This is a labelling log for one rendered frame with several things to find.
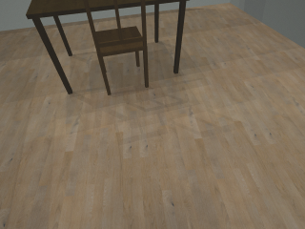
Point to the chair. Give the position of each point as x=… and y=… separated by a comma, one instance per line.
x=120, y=40

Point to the table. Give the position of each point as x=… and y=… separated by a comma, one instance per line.
x=54, y=8

